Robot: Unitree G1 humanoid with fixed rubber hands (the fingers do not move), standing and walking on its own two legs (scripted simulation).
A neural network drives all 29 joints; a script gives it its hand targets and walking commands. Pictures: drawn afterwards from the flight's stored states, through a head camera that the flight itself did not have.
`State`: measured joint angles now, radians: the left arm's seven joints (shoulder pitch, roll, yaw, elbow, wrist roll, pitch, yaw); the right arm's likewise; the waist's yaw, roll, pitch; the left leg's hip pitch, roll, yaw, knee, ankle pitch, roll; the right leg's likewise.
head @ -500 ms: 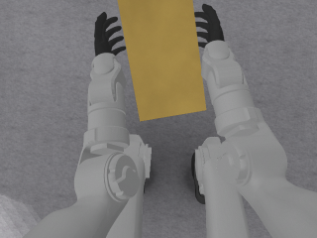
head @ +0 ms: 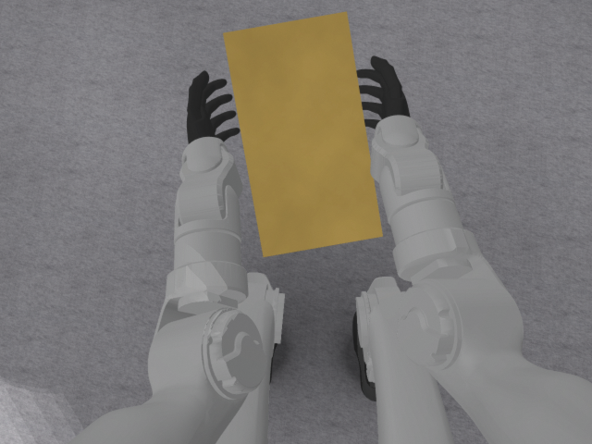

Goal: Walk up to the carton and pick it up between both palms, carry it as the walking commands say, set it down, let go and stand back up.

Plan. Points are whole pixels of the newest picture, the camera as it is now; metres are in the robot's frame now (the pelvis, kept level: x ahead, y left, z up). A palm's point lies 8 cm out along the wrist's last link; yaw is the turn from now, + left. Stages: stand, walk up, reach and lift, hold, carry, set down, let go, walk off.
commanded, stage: reach and lift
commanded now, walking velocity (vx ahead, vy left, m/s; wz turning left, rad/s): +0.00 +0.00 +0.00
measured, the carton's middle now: (301, 149) +0.50 +0.03 -0.14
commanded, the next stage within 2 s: none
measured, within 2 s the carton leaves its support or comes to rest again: neither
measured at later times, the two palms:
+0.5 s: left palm (185, 129) +0.46 +0.15 +0.02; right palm (407, 109) +0.49 -0.08 +0.01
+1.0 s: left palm (153, 117) +0.44 +0.14 +0.10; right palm (434, 97) +0.46 -0.08 +0.08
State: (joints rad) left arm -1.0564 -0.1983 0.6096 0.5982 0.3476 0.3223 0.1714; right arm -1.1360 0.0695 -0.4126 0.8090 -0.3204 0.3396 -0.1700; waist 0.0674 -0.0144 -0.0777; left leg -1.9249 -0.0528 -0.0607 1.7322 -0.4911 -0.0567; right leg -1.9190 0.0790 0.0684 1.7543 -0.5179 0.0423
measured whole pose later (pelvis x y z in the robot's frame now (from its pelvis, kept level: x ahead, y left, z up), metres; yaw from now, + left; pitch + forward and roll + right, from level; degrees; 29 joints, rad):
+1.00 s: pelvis +0.03 +0.00 +0.12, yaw +0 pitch +29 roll +0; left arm -0.78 -0.28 0.55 0.57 0.36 0.28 0.17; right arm -0.83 0.17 -0.42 0.74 -0.34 0.30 -0.16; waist 0.08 -0.02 -0.12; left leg -1.40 -0.04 -0.07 1.32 -0.43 -0.04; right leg -1.39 0.07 0.08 1.34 -0.46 0.03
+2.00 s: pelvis +0.06 -0.01 +0.24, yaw +0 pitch +11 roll +0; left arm -0.57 -0.26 0.46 0.57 0.38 0.29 0.11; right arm -0.55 0.25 -0.37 0.63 -0.36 0.34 -0.15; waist 0.10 -0.01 0.00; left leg -0.64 -0.02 -0.08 0.69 -0.24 -0.04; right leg -0.64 0.04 0.08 0.72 -0.27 0.01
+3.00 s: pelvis +0.06 -0.01 +0.27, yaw +1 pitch -9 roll +0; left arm -0.57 -0.26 0.42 0.56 0.41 0.67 0.14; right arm -0.58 0.24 -0.36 0.64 -0.39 0.69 -0.13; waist 0.06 0.01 0.02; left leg -0.11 -0.01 -0.10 0.46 -0.19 -0.03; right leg -0.10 0.03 0.07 0.47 -0.22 0.00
